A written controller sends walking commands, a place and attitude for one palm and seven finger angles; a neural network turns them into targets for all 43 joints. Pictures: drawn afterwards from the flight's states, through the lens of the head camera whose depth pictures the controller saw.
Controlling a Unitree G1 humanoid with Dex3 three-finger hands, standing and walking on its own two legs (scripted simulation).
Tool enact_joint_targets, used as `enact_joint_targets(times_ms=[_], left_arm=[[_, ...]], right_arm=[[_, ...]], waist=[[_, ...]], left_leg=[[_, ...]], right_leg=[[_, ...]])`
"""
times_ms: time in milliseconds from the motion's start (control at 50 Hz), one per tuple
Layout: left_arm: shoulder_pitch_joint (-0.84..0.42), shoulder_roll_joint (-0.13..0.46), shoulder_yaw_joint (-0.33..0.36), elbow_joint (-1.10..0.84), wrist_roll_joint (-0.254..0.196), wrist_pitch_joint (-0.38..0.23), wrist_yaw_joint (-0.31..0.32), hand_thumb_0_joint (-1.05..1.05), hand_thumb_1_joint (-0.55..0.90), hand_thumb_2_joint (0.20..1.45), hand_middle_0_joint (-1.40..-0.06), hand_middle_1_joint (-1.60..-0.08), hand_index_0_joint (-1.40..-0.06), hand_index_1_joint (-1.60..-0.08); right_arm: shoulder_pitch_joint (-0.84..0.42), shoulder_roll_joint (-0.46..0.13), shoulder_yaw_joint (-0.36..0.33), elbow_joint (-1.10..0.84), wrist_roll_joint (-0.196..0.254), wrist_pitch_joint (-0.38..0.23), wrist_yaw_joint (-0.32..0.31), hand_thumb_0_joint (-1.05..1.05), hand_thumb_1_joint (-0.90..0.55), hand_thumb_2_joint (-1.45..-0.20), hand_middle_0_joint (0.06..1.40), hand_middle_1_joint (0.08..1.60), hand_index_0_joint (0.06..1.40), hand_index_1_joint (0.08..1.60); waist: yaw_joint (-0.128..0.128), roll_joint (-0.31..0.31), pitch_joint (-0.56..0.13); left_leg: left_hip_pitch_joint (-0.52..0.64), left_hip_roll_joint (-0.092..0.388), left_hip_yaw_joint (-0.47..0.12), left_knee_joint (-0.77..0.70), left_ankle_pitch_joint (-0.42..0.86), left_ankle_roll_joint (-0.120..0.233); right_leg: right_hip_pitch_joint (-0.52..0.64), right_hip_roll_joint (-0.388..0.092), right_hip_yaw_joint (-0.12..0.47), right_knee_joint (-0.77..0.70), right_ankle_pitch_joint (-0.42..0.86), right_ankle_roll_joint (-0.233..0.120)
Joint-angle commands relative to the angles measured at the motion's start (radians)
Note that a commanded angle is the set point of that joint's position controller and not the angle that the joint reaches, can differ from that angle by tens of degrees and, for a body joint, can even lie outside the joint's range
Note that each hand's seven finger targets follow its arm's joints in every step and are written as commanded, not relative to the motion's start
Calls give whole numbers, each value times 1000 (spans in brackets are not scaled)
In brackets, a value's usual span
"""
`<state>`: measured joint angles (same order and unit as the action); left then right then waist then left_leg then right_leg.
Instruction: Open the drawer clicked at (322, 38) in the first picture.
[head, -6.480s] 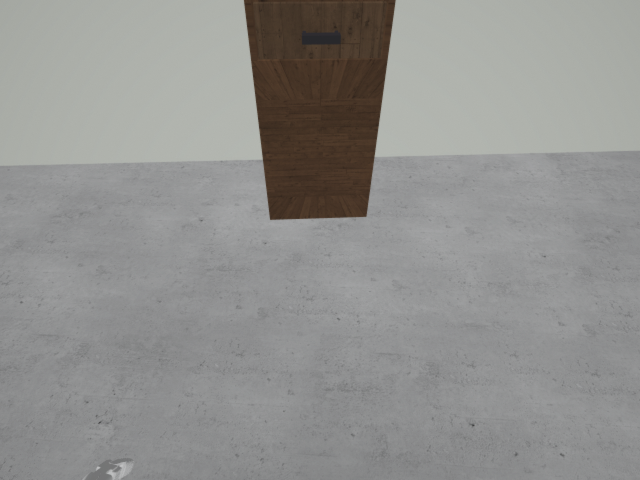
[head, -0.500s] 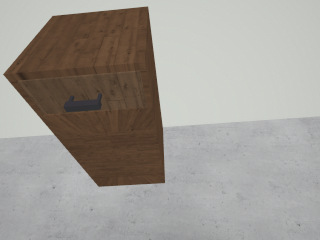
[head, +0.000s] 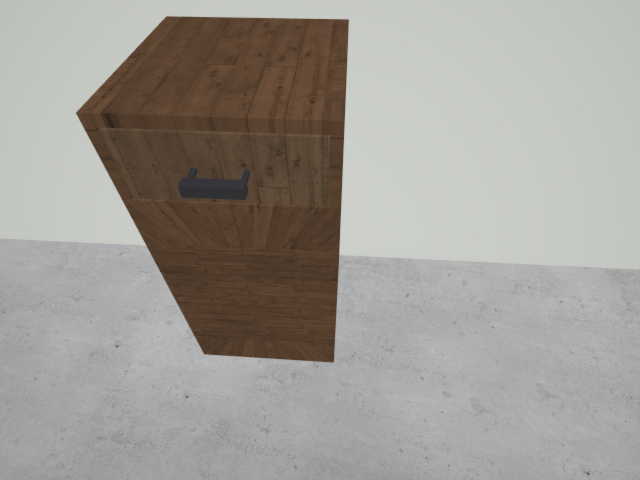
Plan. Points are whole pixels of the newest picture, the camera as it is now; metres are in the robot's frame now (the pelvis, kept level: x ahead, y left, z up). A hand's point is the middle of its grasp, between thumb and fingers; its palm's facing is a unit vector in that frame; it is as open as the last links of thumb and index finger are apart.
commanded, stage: come to a stop and stand still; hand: left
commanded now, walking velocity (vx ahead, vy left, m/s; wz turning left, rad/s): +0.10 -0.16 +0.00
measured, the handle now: (216, 181) +0.57 +0.26 +0.03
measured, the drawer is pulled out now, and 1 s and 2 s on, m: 0.00 0.00 0.00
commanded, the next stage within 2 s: look again from close up in 0.70 s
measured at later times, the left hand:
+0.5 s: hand out of the picture +0.06 +0.17 -0.18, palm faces +0.05 -0.97 -0.22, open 7.3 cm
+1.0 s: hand out of the picture +0.02 +0.20 -0.19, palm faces +0.05 -0.98 -0.17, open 7.4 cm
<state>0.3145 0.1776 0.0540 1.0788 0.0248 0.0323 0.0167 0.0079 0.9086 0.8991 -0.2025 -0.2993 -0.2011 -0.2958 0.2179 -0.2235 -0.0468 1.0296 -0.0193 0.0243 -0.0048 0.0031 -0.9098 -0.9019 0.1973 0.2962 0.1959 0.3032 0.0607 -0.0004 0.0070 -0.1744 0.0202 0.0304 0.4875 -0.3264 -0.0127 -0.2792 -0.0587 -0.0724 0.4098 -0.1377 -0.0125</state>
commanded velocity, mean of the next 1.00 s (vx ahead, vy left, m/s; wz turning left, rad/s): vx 0.01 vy -0.02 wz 0.00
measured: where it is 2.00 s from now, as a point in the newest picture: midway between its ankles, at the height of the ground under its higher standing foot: outside the picture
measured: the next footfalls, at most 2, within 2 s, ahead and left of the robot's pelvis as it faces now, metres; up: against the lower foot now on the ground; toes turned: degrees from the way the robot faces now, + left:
left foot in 0.02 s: +0.03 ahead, +0.13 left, +0.00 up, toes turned +4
right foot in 0.32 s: +0.09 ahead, -0.07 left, +0.00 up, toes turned +1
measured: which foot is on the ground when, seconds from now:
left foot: up 0.00-0.00, down 0.02-1.00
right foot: down 0.00-0.02, up 0.04-0.30, down 0.32-1.00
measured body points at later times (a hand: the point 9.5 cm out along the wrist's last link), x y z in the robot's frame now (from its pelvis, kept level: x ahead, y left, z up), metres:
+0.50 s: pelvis +0.05 +0.00 -0.01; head +0.07 -0.02 +0.44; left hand +0.06 +0.23 -0.16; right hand +0.00 -0.21 -0.17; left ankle -0.03 +0.14 -0.74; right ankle +0.03 -0.10 -0.74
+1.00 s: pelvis +0.02 +0.03 -0.01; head +0.03 +0.04 +0.44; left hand +0.02 +0.25 -0.18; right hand +0.06 -0.20 -0.16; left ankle -0.01 +0.13 -0.74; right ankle +0.03 -0.10 -0.74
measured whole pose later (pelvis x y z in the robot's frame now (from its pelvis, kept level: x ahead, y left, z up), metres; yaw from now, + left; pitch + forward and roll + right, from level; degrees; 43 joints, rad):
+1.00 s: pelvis +0.02 +0.03 -0.01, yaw +1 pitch -1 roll -1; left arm 0.29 0.14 0.00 1.11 0.01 0.00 0.04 0.01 0.92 0.90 -0.20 -0.30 -0.20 -0.30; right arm 0.25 -0.17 0.00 1.04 -0.02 -0.01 -0.03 0.01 -0.92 -0.90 0.20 0.30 0.20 0.30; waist 0.00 0.00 0.04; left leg -0.17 0.02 0.05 0.55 -0.36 0.02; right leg -0.22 -0.02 -0.07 0.51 -0.27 0.01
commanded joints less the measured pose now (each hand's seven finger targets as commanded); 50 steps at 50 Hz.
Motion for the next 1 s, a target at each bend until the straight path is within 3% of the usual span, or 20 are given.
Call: enact_joint_targets(times_ms=[0,20,40,80,120,240,260,300,320,360,440,520,760,780,800,820,860,900,920,980], left_arm=[[-27,45,-5,-62,-12,-19,-4,0,900,900,-200,-300,-200,-300],[-44,42,-7,-65,-4,-21,-4,0,900,900,-200,-300,-200,-300],[-30,42,-3,-59,1,-27,-13,0,900,900,-200,-300,-200,-300],[-2,51,0,-12,8,-16,-17,0,900,900,-200,-300,-200,-300],[13,49,-2,-2,2,-23,-21,0,900,900,-200,-300,-200,-300],[-22,21,-18,-9,-18,-43,-7,0,900,900,-200,-300,-200,-300],[28,25,-16,9,-18,-49,-5,0,900,900,-200,-300,-200,-300],[84,81,-15,40,-17,-63,9,0,900,900,-200,-300,-200,-300],[84,96,-16,48,-18,-65,11,0,900,900,-200,-300,-200,-300],[54,91,-16,51,-21,-67,16,0,900,900,-200,-300,-200,-300],[25,48,-26,41,-26,-63,23,0,900,900,-200,-300,-200,-300],[15,55,-25,40,-27,-56,28,0,900,900,-200,-300,-200,-300],[3,64,-29,40,-21,-49,25,0,900,900,-200,-300,-200,-300],[123,112,-14,81,-9,-78,67,0,900,900,-200,-300,-200,-300],[119,147,-23,61,-8,-93,55,0,900,900,-200,-300,-200,-300],[100,127,-22,29,-5,-92,51,0,900,900,-200,-300,-200,-300],[21,105,-32,2,-7,-80,43,0,900,900,-200,-300,-200,-300],[-5,72,-38,-25,-15,-59,36,0,900,900,-200,-300,-200,-300],[3,60,-39,-27,-17,-52,32,0,900,900,-200,-300,-200,-300],[17,60,-46,-17,-9,-43,21,0,900,900,-200,-300,-200,-300]], right_arm=[[172,-136,-17,7,-7,-29,-19,0,-900,-900,200,300,200,300],[123,-149,-13,-18,-10,-26,-22,0,-900,-900,200,300,200,300],[72,-145,-8,-28,-15,-29,-25,0,-900,-900,200,300,200,300],[48,-86,9,-10,-7,-39,-32,0,-900,-900,200,300,200,300],[79,-62,16,3,-4,-47,-39,0,-900,-900,200,300,200,300],[171,-43,15,65,-2,-53,-49,0,-900,-900,200,300,200,300],[166,-43,13,70,2,-52,-49,0,-900,-900,200,300,200,300],[182,11,21,66,18,-57,-42,0,-900,-900,200,300,200,300],[180,35,28,69,17,-56,-38,0,-900,-900,200,300,200,300],[197,39,25,92,10,-42,-42,0,-900,-900,200,300,200,300],[208,43,32,124,8,-49,-45,0,-900,-900,200,300,200,300],[202,36,33,132,9,-44,-50,0,-900,-900,200,300,200,300],[153,10,32,116,8,-38,-53,0,-900,-900,200,300,200,300],[21,-43,18,36,16,-48,-34,0,-900,-900,200,300,200,300],[29,-10,30,-17,21,-33,-23,0,-900,-900,200,300,200,300],[89,32,29,-25,13,-33,-28,0,-900,-900,200,300,200,300],[140,20,28,-5,14,-37,-25,0,-900,-900,200,300,200,300],[160,-11,28,-2,4,-48,-23,0,-900,-900,200,300,200,300],[138,-34,32,-9,-2,-45,-25,0,-900,-900,200,300,200,300],[99,-33,38,-25,1,-45,-25,0,-900,-900,200,300,200,300]], waist=[[-83,241,65],[-75,204,140],[-51,152,132],[-40,197,157],[-43,169,152],[-65,149,68],[-43,107,40],[-45,-60,-23],[-50,-103,-15],[-61,-212,-11],[-60,-48,-11],[-59,15,-13],[-60,18,49],[2,-74,108],[-51,-98,70],[-65,-114,-27],[-97,-77,-117],[-91,44,-88],[-75,46,-40],[-58,87,116]], left_leg=[[15,286,-355,-396,-352,89],[-120,337,-422,-452,-424,140],[-180,321,-406,-447,-408,154],[-134,230,-274,-420,-225,117],[-75,206,-210,-381,-54,116],[67,197,-138,-173,532,136],[47,169,-118,-113,508,106],[-88,82,-52,-51,261,28],[-113,45,-18,-68,102,12],[-58,50,-5,-51,74,3],[-2,85,-34,-105,343,8],[24,92,-30,-104,384,3],[56,100,-35,-125,362,8],[-117,74,38,138,209,-12],[-126,54,18,152,9,9],[-119,39,-3,146,-78,25],[-32,42,13,12,17,27],[9,96,-45,-35,235,40],[-42,122,-58,-51,207,53],[-136,107,-87,-120,136,59]], right_leg=[[-204,27,-1,180,-313,19],[-196,26,26,279,-296,16],[-159,17,46,347,-262,16],[-172,16,66,433,-205,22],[-197,11,66,454,-178,31],[-31,18,21,104,-195,39],[62,19,21,-16,-51,36],[263,-99,161,-41,279,-1],[265,-153,178,-32,359,-30],[210,-140,178,-54,324,-57],[217,-72,93,14,430,-33],[223,-63,86,15,414,-33],[167,-53,87,-23,305,-27],[164,-118,168,-10,754,40],[222,-171,172,3,901,-18],[277,-194,209,34,924,-48],[252,-151,112,67,646,-71],[146,-60,71,86,170,-34],[116,-36,62,55,11,-25],[68,-24,66,42,-79,-18]])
